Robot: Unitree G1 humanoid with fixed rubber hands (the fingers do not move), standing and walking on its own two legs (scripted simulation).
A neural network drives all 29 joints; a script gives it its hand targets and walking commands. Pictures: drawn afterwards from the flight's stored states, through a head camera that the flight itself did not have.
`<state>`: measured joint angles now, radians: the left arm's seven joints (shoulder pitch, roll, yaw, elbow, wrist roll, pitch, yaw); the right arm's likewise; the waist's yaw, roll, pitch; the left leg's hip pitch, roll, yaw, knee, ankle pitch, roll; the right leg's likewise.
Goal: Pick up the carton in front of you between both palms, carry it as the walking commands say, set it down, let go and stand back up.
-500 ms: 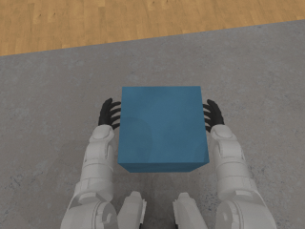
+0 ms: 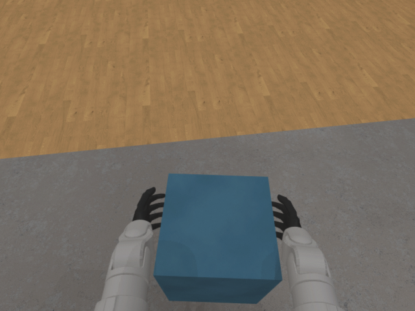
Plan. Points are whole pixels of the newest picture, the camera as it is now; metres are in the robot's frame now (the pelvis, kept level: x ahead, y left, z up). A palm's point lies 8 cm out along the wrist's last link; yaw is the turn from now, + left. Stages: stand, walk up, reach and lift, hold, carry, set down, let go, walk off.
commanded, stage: reach and lift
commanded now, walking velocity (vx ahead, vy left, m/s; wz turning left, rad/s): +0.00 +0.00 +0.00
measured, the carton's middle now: (215, 242) +0.30 +0.00 -0.07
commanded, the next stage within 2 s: hold in 1.08 s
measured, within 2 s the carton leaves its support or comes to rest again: neither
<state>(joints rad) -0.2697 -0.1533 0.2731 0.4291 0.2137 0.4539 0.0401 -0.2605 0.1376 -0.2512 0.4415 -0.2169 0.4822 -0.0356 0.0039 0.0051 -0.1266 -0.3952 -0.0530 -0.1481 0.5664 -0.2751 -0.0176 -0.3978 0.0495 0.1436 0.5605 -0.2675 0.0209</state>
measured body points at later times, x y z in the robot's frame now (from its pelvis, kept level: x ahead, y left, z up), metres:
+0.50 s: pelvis -0.02 +0.00 +0.01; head -0.04 +0.00 +0.46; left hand +0.30 +0.15 +0.03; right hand +0.29 -0.15 +0.03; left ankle +0.01 +0.13 -0.73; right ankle +0.01 -0.13 -0.73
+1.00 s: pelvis +0.00 +0.00 +0.01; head -0.03 +0.00 +0.46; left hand +0.30 +0.15 +0.04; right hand +0.30 -0.15 +0.04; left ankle +0.01 +0.13 -0.73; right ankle +0.01 -0.13 -0.73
